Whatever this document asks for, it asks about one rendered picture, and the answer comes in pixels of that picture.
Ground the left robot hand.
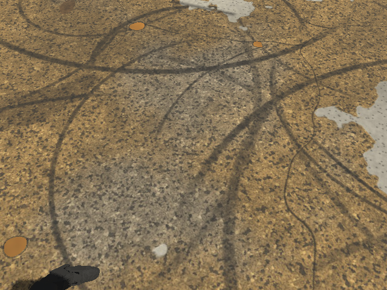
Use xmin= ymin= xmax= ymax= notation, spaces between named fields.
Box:
xmin=28 ymin=264 xmax=100 ymax=290

